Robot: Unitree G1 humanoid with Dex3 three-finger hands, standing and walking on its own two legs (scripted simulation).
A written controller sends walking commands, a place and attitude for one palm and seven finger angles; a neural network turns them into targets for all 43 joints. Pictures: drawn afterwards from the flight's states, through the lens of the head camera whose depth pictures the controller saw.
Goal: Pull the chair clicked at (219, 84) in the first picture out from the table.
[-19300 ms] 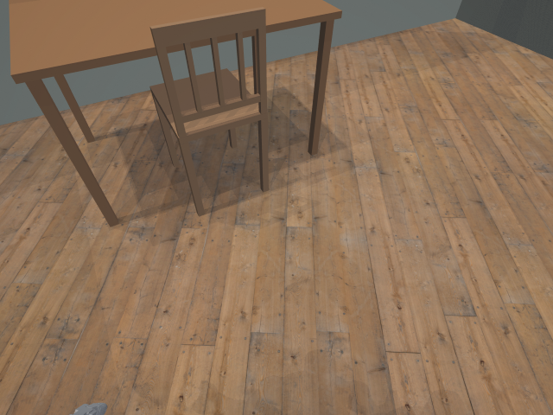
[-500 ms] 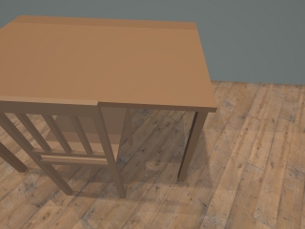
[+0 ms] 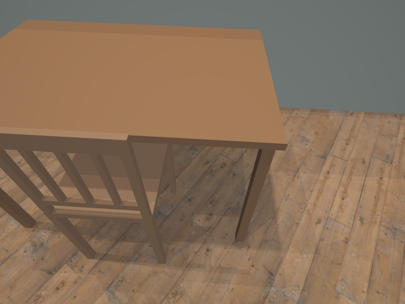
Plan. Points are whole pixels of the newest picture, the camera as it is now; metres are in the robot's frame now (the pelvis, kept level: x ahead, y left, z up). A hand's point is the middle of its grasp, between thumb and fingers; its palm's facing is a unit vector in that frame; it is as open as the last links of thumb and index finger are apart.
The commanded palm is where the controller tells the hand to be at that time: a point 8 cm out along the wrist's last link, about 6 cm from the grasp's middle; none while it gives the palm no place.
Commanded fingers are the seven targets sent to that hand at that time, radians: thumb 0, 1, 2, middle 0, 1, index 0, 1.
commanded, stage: look again from close up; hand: left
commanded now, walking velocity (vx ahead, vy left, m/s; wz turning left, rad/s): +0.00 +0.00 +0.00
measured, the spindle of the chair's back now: (76, 178) +0.44 +0.39 -0.10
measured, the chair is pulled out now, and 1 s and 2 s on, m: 0.00 0.00 0.00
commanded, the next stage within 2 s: raise the hand toward the chair's back in 0.78 s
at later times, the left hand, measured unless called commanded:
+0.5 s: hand out of the picture -0.01 +0.18 -0.17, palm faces +0.04 -0.98 -0.21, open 7.4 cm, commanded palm none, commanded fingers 0.00 0.90 0.90 -0.20 -0.30 -0.20 -0.30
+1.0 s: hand out of the picture +0.10 +0.19 -0.10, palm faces +0.24 -0.96 -0.16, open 7.5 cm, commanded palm +0.09 +0.23 -0.08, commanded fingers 0.00 0.74 0.83 -0.18 -0.27 -0.18 -0.27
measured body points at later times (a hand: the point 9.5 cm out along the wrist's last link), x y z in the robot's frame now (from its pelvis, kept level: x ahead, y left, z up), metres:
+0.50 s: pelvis +0.00 +0.00 +0.00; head +0.00 +0.00 +0.45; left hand -0.01 +0.23 -0.16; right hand +0.01 -0.23 -0.16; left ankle +0.01 +0.12 -0.74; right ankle -0.02 -0.09 -0.74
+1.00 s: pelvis -0.01 +0.01 -0.01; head +0.00 -0.01 +0.44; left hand +0.09 +0.24 -0.08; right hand +0.06 -0.23 -0.15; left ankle +0.01 +0.12 -0.74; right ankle -0.02 -0.09 -0.74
